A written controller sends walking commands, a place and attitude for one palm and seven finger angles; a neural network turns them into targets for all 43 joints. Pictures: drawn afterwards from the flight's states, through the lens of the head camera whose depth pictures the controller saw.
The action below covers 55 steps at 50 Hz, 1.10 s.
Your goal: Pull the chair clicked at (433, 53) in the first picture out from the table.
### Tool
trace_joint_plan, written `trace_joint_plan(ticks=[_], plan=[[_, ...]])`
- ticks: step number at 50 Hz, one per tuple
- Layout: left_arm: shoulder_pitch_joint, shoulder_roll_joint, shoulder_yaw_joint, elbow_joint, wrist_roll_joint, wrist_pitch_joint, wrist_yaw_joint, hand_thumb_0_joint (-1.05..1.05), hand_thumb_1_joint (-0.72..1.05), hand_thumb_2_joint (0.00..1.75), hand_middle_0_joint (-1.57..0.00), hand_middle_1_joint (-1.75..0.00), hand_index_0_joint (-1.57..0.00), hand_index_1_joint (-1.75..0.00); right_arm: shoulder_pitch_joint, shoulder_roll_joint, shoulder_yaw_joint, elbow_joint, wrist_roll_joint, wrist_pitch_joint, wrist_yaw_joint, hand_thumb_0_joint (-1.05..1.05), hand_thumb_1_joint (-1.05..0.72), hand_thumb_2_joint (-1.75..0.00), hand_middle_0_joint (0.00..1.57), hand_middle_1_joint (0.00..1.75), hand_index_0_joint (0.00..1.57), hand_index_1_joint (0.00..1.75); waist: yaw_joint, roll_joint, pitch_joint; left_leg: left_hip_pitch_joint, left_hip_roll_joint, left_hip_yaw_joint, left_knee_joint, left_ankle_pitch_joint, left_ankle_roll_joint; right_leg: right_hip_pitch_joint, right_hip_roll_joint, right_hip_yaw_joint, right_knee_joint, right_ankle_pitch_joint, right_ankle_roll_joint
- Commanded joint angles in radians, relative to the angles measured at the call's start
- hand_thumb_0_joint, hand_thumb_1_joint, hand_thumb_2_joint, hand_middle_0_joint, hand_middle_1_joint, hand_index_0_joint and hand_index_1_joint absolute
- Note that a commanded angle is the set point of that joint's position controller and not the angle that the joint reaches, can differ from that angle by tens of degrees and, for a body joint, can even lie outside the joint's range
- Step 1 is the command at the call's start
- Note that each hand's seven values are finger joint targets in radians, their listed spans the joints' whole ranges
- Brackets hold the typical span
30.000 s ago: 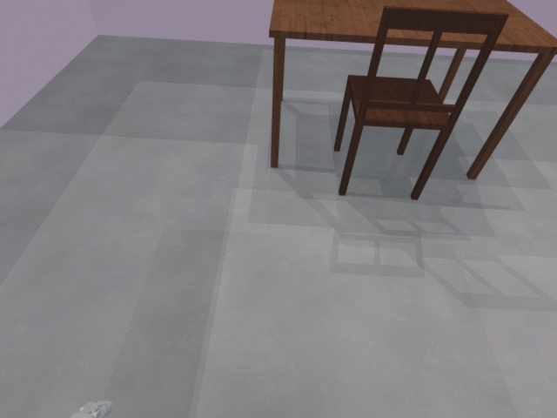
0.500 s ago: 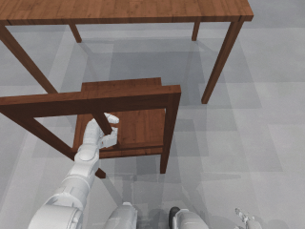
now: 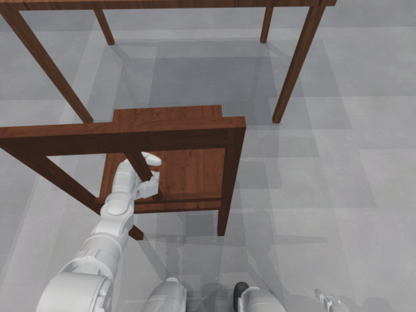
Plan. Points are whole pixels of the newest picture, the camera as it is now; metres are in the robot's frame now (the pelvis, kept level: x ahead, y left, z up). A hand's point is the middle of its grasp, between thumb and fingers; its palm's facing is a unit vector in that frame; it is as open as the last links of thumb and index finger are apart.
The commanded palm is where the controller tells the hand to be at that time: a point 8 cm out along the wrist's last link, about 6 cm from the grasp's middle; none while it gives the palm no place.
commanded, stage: step backward, pulling the chair out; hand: left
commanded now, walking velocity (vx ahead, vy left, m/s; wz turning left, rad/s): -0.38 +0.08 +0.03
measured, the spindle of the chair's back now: (147, 177) +0.39 +0.15 -0.08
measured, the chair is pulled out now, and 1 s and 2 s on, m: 0.46 0.65 0.65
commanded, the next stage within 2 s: stop walking, hand still on the chair in 0.16 s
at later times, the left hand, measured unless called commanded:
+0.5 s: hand (147, 254) +0.22 +0.13 -0.06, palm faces +0.01 -0.98 -0.18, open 5.5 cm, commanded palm +0.20 +0.18 -0.05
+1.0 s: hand (142, 273) +0.18 +0.13 -0.06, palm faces -0.11 -0.98 -0.17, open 5.6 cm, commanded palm +0.17 +0.19 -0.05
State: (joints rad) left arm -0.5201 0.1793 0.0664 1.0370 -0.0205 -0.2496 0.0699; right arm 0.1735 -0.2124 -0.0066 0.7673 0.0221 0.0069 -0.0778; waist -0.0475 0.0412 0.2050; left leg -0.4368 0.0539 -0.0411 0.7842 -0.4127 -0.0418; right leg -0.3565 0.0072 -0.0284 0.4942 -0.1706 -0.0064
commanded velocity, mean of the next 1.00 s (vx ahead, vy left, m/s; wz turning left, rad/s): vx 0.01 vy -0.01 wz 0.00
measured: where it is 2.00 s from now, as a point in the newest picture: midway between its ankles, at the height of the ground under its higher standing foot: outside the picture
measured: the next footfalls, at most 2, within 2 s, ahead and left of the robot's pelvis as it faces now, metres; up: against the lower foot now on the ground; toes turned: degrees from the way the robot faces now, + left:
left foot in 0.10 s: +0.01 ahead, +0.15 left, +0.00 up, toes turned -1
right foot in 0.32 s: -0.03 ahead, -0.13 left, +0.00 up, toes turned -3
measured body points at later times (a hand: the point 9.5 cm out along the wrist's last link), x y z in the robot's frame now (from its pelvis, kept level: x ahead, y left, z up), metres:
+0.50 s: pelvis -0.10 -0.01 +0.00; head -0.05 -0.02 +0.44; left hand +0.21 +0.18 -0.05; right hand -0.02 -0.25 -0.14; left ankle -0.03 +0.15 -0.73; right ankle -0.07 -0.12 -0.73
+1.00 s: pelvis -0.08 +0.03 +0.00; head -0.06 +0.02 +0.45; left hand +0.19 +0.19 -0.05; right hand +0.03 -0.19 -0.12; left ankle -0.03 +0.15 -0.73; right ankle -0.07 -0.12 -0.73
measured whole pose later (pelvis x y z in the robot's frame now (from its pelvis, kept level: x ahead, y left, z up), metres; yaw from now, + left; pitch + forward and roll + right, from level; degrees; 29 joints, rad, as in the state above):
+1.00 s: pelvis -0.08 +0.03 +0.00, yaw -4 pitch -2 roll +0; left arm -0.09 0.12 -0.09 0.75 0.00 -0.17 0.07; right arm 0.24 -0.17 0.05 0.70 0.02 -0.03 -0.09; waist 0.00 0.02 0.06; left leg -0.27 0.02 0.03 0.48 -0.18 0.00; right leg -0.23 -0.04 0.04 0.48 -0.23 0.05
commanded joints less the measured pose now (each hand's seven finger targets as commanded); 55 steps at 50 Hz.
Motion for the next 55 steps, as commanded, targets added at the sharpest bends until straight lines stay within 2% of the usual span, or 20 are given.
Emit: trace_joint_plan(ticks=[1, 4, 6, 7, 9, 11, 13, 14, 17, 18, 19, 20, 23, 25, 29, 32, 35, 39, 49, 55], plan=[[-0.223, 0.215, 0.029, -0.172, 0.030, -0.029, 0.027, 0.00, 0.90, 0.90, -0.50, -1.45, -0.50, -1.45, 0.037, -0.146, -0.038, -0.085, -0.001, -0.038, -0.032, 0.00, -0.90, -0.90, 0.20, 0.30, 0.20, 0.30, 0.027, -0.130, -0.538, 0.070, 0.002, -0.037, -0.049, -0.020, 0.001, 0.301, -0.313, 0.174, -0.032, 0.564, -0.103], [-0.181, 0.167, -0.014, -0.188, 0.006, -0.010, 0.025, 0.00, 0.90, 0.90, -0.50, -1.45, -0.50, -1.45, 0.068, -0.158, -0.037, -0.100, 0.004, -0.034, -0.040, 0.00, -0.90, -0.90, 0.20, 0.30, 0.20, 0.30, 0.010, -0.170, -0.546, 0.224, 0.026, 0.020, -0.320, 0.205, 0.016, 0.234, -0.232, 0.121, -0.003, 0.310, -0.038], [-0.166, 0.125, -0.036, -0.217, -0.005, -0.001, 0.023, 0.00, 0.90, 0.90, -0.50, -1.45, -0.50, -1.45, 0.068, -0.205, -0.058, -0.135, -0.001, -0.021, -0.041, 0.00, -0.90, -0.90, 0.20, 0.30, 0.20, 0.30, 0.020, 0.056, -0.484, 0.225, 0.201, -0.164, -0.406, 0.453, 0.121, 0.121, -0.063, 0.030, 0.130, 0.036, 0.033], [-0.183, 0.103, -0.044, -0.221, -0.004, 0.004, 0.016, 0.00, 0.90, 0.90, -0.50, -1.45, -0.50, -1.45, 0.070, -0.194, -0.061, -0.142, -0.001, -0.012, -0.030, 0.00, -0.90, -0.90, 0.20, 0.30, 0.20, 0.30, 0.025, 0.115, -0.473, 0.218, 0.256, -0.182, -0.383, 0.567, 0.157, 0.099, -0.020, 0.024, 0.206, -0.046, 0.032], [-0.253, 0.083, -0.069, -0.301, 0.003, 0.004, 0.007, 0.00, 0.90, 0.90, -0.50, -1.45, -0.50, -1.45, 0.029, -0.154, -0.044, -0.161, -0.019, -0.013, -0.010, 0.00, -0.90, -0.90, 0.20, 0.30, 0.20, 0.30, 0.020, 0.276, -0.438, 0.180, 0.310, -0.235, -0.417, 0.551, 0.203, 0.041, -0.028, 0.038, 0.355, -0.325, 0.017], [-0.250, 0.099, -0.052, -0.293, -0.006, 0.011, 0.012, 0.00, 0.90, 0.90, -0.50, -1.45, -0.50, -1.45, 0.070, -0.162, -0.058, -0.145, -0.011, -0.016, -0.003, 0.00, -0.90, -0.90, 0.20, 0.30, 0.20, 0.30, 0.019, 0.241, -0.430, 0.253, 0.311, -0.207, -0.336, 0.681, 0.212, 0.022, -0.026, 0.066, 0.318, -0.313, 0.011], [-0.256, 0.089, -0.059, -0.247, -0.003, 0.010, 0.009, 0.00, 0.90, 0.90, -0.50, -1.45, -0.50, -1.45, 0.101, -0.178, -0.066, -0.130, -0.005, -0.029, 0.007, 0.00, -0.90, -0.90, 0.20, 0.30, 0.20, 0.30, 0.016, 0.174, -0.431, 0.370, 0.277, -0.163, -0.250, 0.777, 0.163, 0.037, -0.030, 0.059, 0.095, -0.202, 0.008], [-0.285, 0.113, -0.057, -0.420, -0.008, -0.001, 0.004, 0.00, 0.90, 0.90, -0.50, -1.45, -0.50, -1.45, 0.099, -0.172, -0.064, -0.165, 0.006, -0.036, 0.009, 0.00, -0.90, -0.90, 0.20, 0.30, 0.20, 0.30, 0.023, 0.163, -0.469, 0.389, 0.250, -0.141, -0.227, 0.698, 0.142, 0.100, -0.028, 0.048, -0.002, -0.144, 0.011], [-0.152, 0.121, -0.060, -0.370, 0.004, 0.024, -0.008, 0.00, 0.90, 0.90, -0.50, -1.45, -0.50, -1.45, 0.080, -0.157, -0.042, -0.189, 0.014, -0.039, -0.002, 0.00, -0.90, -0.90, 0.20, 0.30, 0.20, 0.30, 0.012, 0.041, -0.442, 0.248, 0.134, -0.039, -0.191, 0.332, 0.083, 0.225, -0.079, 0.088, -0.150, 0.022, 0.002], [-0.142, 0.148, -0.044, -0.363, 0.012, 0.040, 0.001, 0.00, 0.90, 0.90, -0.50, -1.45, -0.50, -1.45, 0.064, -0.147, -0.039, -0.196, 0.021, -0.039, -0.005, 0.00, -0.90, -0.90, 0.20, 0.30, 0.20, 0.30, 0.005, -0.036, -0.444, 0.197, 0.075, 0.029, -0.186, 0.172, 0.049, 0.215, -0.133, 0.120, -0.136, -0.015, -0.018], [-0.121, 0.200, 0.003, -0.328, 0.003, 0.058, 0.015, 0.00, 0.90, 0.90, -0.50, -1.45, -0.50, -1.45, 0.063, -0.143, -0.046, -0.192, 0.032, -0.034, -0.012, 0.00, -0.90, -0.90, 0.20, 0.30, 0.20, 0.30, 0.012, -0.194, -0.444, 0.173, 0.026, 0.052, -0.140, 0.025, 0.027, 0.169, -0.192, 0.194, -0.166, -0.194, -0.050], [-0.109, 0.225, 0.019, -0.332, -0.006, 0.070, 0.024, 0.00, 0.90, 0.90, -0.50, -1.45, -0.50, -1.45, 0.060, -0.157, -0.052, -0.171, 0.033, -0.031, -0.018, 0.00, -0.90, -0.90, 0.20, 0.30, 0.20, 0.30, 0.021, -0.212, -0.429, 0.189, 0.010, 0.040, -0.108, 0.025, 0.025, 0.141, -0.222, 0.236, -0.191, -0.247, -0.084], [-0.092, 0.189, 0.004, -0.367, 0.003, 0.064, 0.032, 0.00, 0.90, 0.90, -0.50, -1.45, -0.50, -1.45, 0.022, -0.125, -0.017, -0.164, 0.009, -0.049, -0.018, 0.00, -0.90, -0.90, 0.20, 0.30, 0.20, 0.30, 0.014, -0.048, -0.416, 0.264, 0.006, 0.030, -0.209, 0.102, 0.048, 0.091, -0.189, 0.166, -0.141, -0.287, -0.052], [-0.047, 0.193, 0.009, -0.351, 0.000, 0.065, 0.030, 0.00, 0.90, 0.90, -0.50, -1.45, -0.50, -1.45, 0.015, -0.133, -0.019, -0.149, 0.004, -0.052, -0.026, 0.00, -0.90, -0.90, 0.20, 0.30, 0.20, 0.30, 0.018, -0.037, -0.394, 0.284, 0.008, 0.010, -0.248, 0.089, 0.062, 0.078, -0.154, 0.146, -0.144, -0.307, -0.024], [-0.027, 0.138, -0.030, -0.327, -0.001, 0.056, 0.022, 0.00, 0.90, 0.90, -0.50, -1.45, -0.50, -1.45, 0.014, -0.116, -0.015, -0.155, 0.003, -0.045, -0.030, 0.00, -0.90, -0.90, 0.20, 0.30, 0.20, 0.30, 0.019, -0.186, -0.280, 0.227, -0.015, 0.030, -0.208, 0.051, 0.058, 0.025, -0.185, 0.185, -0.218, -0.475, -0.037], [0.013, 0.116, -0.043, -0.339, 0.003, 0.046, 0.020, 0.00, 0.90, 0.90, -0.50, -1.45, -0.50, -1.45, 0.014, -0.115, -0.014, -0.144, -0.004, -0.048, -0.032, 0.00, -0.90, -0.90, 0.20, 0.30, 0.20, 0.30, 0.015, -0.131, -0.246, 0.292, -0.004, 0.010, -0.243, 0.091, 0.062, -0.035, -0.168, 0.149, -0.197, -0.419, -0.041], [0.063, 0.089, -0.066, -0.363, 0.002, 0.039, 0.013, 0.00, 0.90, 0.90, -0.50, -1.45, -0.50, -1.45, 0.003, -0.119, -0.012, -0.154, -0.004, -0.053, -0.035, 0.00, -0.90, -0.90, 0.20, 0.30, 0.20, 0.30, 0.023, -0.007, -0.212, 0.247, 0.056, -0.081, -0.388, 0.069, 0.094, -0.004, -0.082, 0.086, -0.115, -0.321, -0.007], [0.113, 0.050, -0.097, -0.387, 0.009, 0.036, 0.015, 0.00, 0.90, 0.90, -0.50, -1.45, -0.50, -1.45, -0.005, -0.109, -0.005, -0.181, 0.002, -0.058, -0.031, 0.00, -0.90, -0.90, 0.20, 0.30, 0.20, 0.30, 0.041, 0.008, -0.218, 0.180, 0.069, -0.092, -0.452, -0.018, 0.104, 0.065, -0.058, 0.086, -0.087, -0.255, 0.000], [0.199, 0.057, -0.110, -0.462, 0.026, 0.049, 0.019, 0.00, 0.90, 0.90, -0.50, -1.45, -0.50, -1.45, 0.009, -0.117, -0.005, -0.184, -0.007, -0.080, -0.029, 0.00, -0.90, -0.90, 0.20, 0.30, 0.20, 0.30, 0.042, -0.034, -0.366, 0.318, 0.068, -0.034, -0.395, 0.278, 0.081, 0.116, -0.070, 0.080, -0.082, -0.033, 0.006], [0.251, 0.069, -0.112, -0.483, 0.021, 0.065, 0.016, 0.00, 0.90, 0.90, -0.50, -1.45, -0.50, -1.45, 0.006, -0.119, -0.005, -0.176, -0.006, -0.078, -0.033, 0.00, -0.90, -0.90, 0.20, 0.30, 0.20, 0.30, 0.035, -0.069, -0.359, 0.340, 0.062, -0.012, -0.375, 0.365, 0.075, 0.113, -0.081, 0.078, -0.101, 0.035, 0.007]])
